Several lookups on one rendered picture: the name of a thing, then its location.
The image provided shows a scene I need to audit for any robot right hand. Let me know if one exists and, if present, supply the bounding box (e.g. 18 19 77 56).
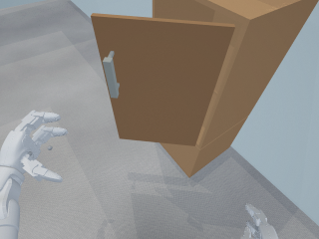
240 203 279 239

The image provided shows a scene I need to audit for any handle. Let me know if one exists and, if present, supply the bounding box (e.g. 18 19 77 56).
103 51 120 99

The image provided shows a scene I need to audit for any left robot forearm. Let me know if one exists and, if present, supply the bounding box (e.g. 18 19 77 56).
0 165 25 239

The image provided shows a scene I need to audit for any cupboard door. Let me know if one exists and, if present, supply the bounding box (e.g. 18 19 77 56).
91 13 235 146

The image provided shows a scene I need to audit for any robot left hand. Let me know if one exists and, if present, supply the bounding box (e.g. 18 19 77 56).
0 110 68 183

